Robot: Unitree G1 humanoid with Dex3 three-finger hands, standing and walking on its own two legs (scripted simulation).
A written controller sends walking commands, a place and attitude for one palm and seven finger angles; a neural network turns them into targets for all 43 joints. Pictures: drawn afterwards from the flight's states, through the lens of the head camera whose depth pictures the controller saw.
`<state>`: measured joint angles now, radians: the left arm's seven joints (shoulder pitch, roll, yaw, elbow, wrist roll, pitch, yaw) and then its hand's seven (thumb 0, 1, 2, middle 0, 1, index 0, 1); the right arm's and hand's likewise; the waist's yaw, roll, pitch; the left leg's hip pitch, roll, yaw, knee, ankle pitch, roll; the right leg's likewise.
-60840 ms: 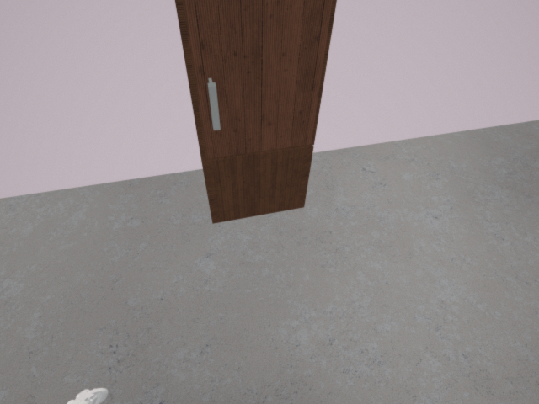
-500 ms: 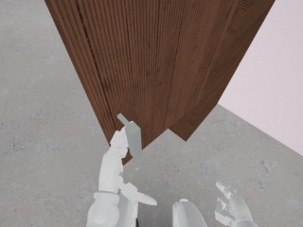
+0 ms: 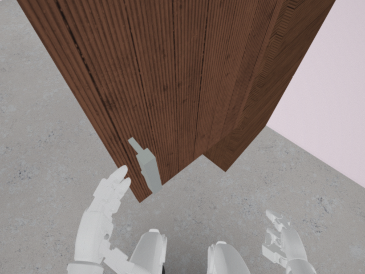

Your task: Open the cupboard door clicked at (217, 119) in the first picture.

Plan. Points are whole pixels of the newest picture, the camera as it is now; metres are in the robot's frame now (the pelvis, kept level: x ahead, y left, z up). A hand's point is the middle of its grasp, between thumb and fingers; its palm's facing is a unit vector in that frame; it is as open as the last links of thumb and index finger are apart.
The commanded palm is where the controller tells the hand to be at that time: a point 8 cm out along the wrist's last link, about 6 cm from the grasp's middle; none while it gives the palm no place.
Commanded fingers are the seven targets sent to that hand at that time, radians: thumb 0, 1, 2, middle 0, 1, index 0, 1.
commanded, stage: slide the hand sideways off the handle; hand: left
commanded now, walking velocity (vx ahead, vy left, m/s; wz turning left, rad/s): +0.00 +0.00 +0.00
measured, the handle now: (145, 167) +0.32 +0.11 +0.04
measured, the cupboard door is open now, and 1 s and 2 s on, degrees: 83 83 83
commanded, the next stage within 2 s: draw the hand back to the body in 0.14 s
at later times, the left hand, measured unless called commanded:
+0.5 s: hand (85, 228) +0.19 +0.17 +0.10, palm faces +0.03 -1.00 -0.06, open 16.3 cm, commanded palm +0.16 +0.22 +0.10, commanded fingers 0.00 -0.50 0.30 -0.15 -0.30 -0.15 -0.30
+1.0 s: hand (1, 216) +0.19 +0.24 +0.17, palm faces +0.21 -0.91 -0.35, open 14.4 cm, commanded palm +0.16 +0.29 +0.22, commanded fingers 0.00 0.17 0.58 -0.17 -0.30 -0.17 -0.30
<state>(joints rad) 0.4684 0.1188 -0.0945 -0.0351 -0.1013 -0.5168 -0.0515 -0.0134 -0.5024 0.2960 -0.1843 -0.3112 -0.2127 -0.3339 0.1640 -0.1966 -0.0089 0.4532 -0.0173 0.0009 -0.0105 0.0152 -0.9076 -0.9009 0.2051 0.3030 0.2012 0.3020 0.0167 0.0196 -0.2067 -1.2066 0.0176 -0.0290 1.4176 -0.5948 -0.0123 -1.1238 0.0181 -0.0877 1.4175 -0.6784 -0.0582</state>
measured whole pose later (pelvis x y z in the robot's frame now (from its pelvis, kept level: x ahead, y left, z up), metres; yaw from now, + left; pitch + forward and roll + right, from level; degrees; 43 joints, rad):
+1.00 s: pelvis +0.02 +0.04 +0.10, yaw +0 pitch +7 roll -2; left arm 0.69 0.32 0.08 -0.41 -0.06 -0.01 0.13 -0.01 -0.16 0.44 -0.17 -0.30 -0.16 -0.30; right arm 0.30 -0.21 0.04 0.39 0.03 0.01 -0.13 0.02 -0.91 -0.90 0.21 0.30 0.20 0.30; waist 0.03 0.07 -0.16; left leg -0.59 0.00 0.01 0.91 -0.44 0.04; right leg -0.50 0.01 -0.04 0.85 -0.47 0.01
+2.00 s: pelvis +0.03 +0.01 +0.15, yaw -1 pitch -4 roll -1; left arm 0.45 0.35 0.35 -0.36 -0.07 -0.08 0.11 0.01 0.88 0.89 -0.22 -0.30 -0.21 -0.30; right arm 0.20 -0.23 0.02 0.61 0.01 -0.10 -0.09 0.02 -0.91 -0.90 0.21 0.30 0.20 0.30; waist 0.06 0.07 0.01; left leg -0.16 0.01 0.01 0.48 -0.26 0.01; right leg -0.08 0.03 -0.03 0.43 -0.29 -0.03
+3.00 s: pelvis -0.15 +0.05 +0.13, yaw +6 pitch -1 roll -3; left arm 0.43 0.41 0.45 -0.49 -0.02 -0.23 0.18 0.01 0.88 0.89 -0.22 -0.30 -0.21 -0.30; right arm 0.17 -0.20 -0.02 0.62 -0.01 -0.10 -0.08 0.02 -0.91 -0.90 0.21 0.30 0.20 0.30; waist 0.02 0.02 0.08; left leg -0.44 0.02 0.03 0.64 -0.16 0.06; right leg -0.52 0.09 0.06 1.02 -0.41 0.03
